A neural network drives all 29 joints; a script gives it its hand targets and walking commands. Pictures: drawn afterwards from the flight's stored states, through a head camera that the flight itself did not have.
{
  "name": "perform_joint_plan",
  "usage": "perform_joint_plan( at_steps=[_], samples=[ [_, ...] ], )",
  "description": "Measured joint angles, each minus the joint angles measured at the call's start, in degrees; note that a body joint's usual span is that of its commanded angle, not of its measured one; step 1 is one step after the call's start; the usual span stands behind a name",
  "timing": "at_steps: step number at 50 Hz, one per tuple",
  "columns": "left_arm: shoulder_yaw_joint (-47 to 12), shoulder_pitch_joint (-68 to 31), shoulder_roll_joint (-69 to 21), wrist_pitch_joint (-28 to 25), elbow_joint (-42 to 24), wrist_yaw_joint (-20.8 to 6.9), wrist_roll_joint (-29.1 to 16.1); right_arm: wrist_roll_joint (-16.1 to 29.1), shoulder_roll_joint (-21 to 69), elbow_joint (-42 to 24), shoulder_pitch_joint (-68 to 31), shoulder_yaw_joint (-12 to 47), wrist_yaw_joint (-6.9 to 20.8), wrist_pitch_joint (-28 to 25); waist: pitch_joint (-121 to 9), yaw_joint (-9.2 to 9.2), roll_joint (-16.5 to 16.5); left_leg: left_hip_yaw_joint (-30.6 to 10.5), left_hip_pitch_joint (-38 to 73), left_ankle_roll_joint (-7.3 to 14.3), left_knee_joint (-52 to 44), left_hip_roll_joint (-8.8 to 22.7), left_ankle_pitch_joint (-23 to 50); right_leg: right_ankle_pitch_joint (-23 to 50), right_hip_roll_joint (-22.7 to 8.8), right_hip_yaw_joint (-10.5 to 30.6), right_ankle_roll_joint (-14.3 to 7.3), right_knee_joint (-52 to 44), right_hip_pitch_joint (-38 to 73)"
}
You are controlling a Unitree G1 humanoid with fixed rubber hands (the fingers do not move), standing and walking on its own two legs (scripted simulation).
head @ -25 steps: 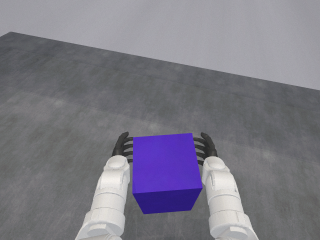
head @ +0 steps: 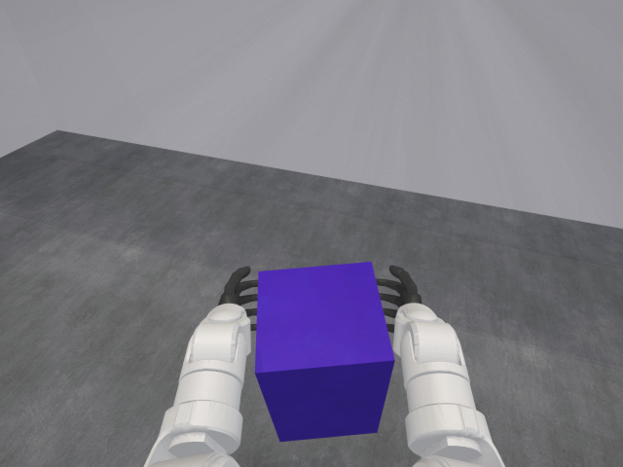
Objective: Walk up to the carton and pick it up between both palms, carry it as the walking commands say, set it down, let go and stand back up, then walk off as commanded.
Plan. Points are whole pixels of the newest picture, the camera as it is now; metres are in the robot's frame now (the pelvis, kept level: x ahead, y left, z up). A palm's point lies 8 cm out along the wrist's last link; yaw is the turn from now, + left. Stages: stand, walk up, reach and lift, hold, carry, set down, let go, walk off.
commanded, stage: reach and lift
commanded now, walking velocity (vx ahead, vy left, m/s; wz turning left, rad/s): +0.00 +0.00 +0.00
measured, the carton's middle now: (322, 358) +0.30 -0.02 -0.01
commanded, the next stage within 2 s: hold in 1.30 s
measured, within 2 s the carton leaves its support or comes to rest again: neither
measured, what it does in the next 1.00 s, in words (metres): stands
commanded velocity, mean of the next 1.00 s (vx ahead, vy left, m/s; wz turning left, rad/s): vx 0.00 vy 0.00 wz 0.00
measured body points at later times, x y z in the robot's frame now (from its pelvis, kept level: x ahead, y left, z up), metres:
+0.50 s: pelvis +0.00 -0.01 +0.00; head -0.04 -0.01 +0.45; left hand +0.33 +0.13 +0.05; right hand +0.34 -0.12 +0.06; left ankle +0.04 +0.11 -0.74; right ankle +0.03 -0.13 -0.74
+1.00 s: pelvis +0.00 +0.00 +0.00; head -0.06 -0.01 +0.45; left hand +0.32 +0.13 +0.05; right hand +0.32 -0.12 +0.06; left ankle +0.04 +0.11 -0.74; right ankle +0.03 -0.13 -0.74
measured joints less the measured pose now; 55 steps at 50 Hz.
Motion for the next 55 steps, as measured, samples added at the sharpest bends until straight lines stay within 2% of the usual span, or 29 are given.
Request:
perform_joint_plan(
  at_steps=[8,22,55],
  samples=[
    [1.4,0.2,-0.3,1.6,-1.0,-0.9,1.1,-1.0,0.5,0.8,-1.2,0.0,-0.2,1.5,0.4,1.15,-0.1,-0.4,1.3,-0.4,-0.9,0.3,0.3,0.1,0.3,-0.3,-0.5,-0.6,1.2],
    [1.3,0.7,-0.1,1.7,-2.2,-1.5,1.5,-0.8,0.4,0.8,-1.0,1.3,-0.5,0.9,0.8,2.22,0.2,-0.7,0.7,-0.7,-1.2,0.7,0.5,0.5,0.6,-0.6,-0.8,-1.1,0.7],
    [-2.7,3.1,0.8,4.2,-3.4,-1.2,0.6,-0.6,-0.6,-0.5,1.7,4.3,0.3,2.7,-0.3,1.95,0.2,0.0,2.1,-0.4,-1.8,0.4,0.9,0.9,0.3,0.1,-0.4,-1.6,1.9]
  ],
)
